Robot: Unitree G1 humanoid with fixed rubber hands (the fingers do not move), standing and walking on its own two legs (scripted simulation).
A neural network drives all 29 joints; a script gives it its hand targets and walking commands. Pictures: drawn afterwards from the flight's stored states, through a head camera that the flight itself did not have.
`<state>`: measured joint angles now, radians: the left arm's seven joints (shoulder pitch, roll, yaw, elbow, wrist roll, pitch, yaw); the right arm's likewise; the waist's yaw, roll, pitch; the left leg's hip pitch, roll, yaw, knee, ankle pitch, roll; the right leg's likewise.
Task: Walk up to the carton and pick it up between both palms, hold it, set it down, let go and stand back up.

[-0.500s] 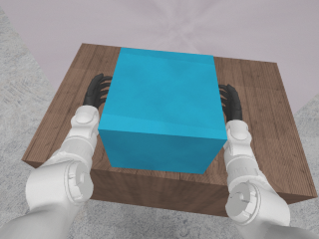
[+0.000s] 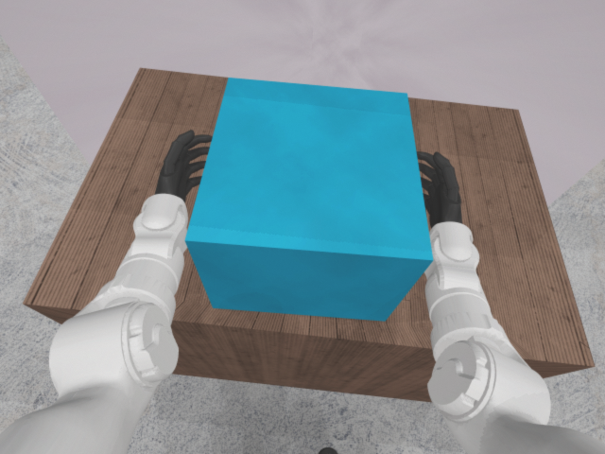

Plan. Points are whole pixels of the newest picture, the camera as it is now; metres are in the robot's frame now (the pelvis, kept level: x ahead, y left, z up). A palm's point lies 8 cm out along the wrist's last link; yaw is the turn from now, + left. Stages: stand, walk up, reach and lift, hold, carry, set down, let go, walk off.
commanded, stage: set down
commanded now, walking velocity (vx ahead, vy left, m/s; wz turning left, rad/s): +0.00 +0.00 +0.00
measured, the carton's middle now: (308, 202) +0.48 -0.06 -0.01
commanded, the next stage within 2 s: none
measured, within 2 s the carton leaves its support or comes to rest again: neither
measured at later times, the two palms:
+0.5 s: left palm (176, 194) +0.47 +0.13 +0.04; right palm (443, 217) +0.40 -0.23 +0.04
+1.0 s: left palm (166, 188) +0.47 +0.14 +0.05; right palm (457, 210) +0.41 -0.25 +0.04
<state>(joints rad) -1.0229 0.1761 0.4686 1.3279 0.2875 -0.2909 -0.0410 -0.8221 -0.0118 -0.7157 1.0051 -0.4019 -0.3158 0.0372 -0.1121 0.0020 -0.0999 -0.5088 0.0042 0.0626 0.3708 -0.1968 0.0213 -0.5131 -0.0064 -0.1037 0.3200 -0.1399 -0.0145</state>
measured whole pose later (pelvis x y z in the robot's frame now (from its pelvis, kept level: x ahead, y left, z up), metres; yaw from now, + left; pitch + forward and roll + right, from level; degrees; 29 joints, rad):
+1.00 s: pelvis -0.02 -0.01 -0.03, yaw -3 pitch +28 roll -1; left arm -1.28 0.32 -0.09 1.82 -0.24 -0.41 0.01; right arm -1.09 -0.23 -0.06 1.51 0.24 -0.34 -0.07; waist -0.11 0.03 -0.28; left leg -0.84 0.03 0.04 0.64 -0.28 0.00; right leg -0.85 0.01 -0.07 0.57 -0.20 -0.03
